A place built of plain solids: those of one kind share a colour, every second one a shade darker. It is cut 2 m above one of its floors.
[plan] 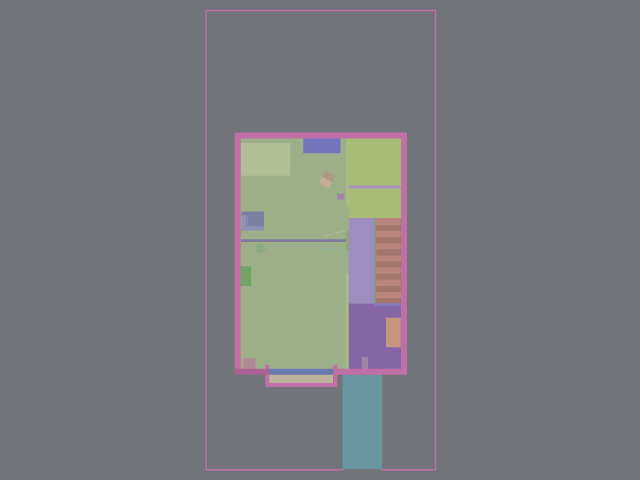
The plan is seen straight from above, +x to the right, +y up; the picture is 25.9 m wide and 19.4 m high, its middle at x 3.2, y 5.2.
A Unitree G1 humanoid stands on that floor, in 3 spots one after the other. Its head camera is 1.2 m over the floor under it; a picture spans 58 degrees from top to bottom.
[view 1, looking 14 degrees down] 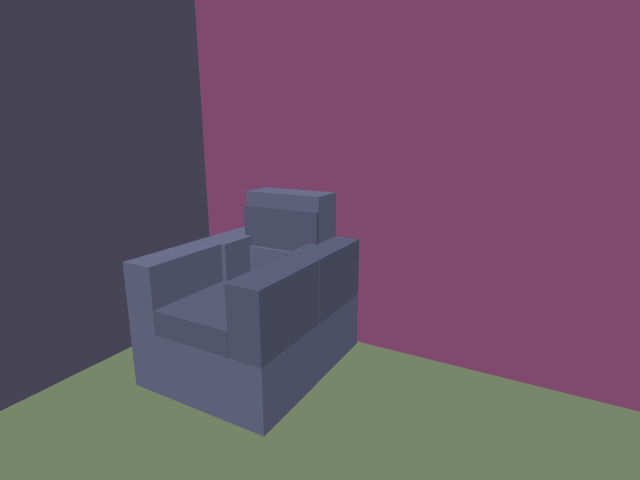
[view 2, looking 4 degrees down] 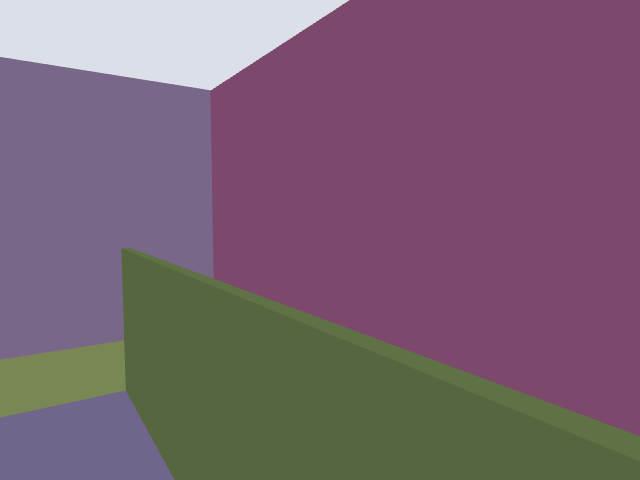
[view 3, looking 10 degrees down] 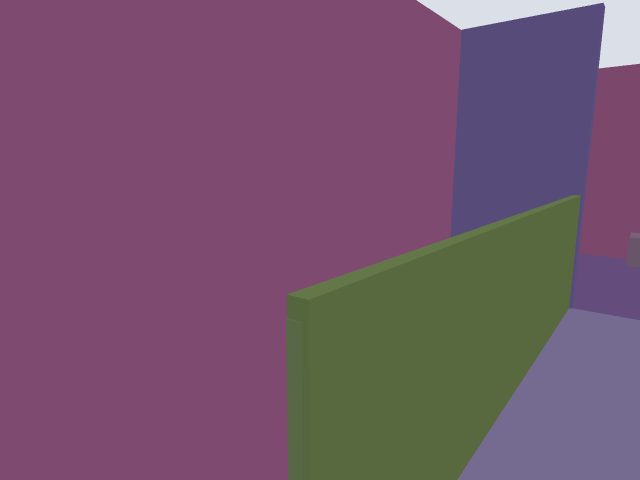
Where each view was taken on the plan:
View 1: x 2.15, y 7.28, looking -151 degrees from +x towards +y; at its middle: slotfit_seat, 2.29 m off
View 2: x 4.92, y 3.04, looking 56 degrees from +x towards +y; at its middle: wall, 2.79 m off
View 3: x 4.92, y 6.69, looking -52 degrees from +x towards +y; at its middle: wall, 2.57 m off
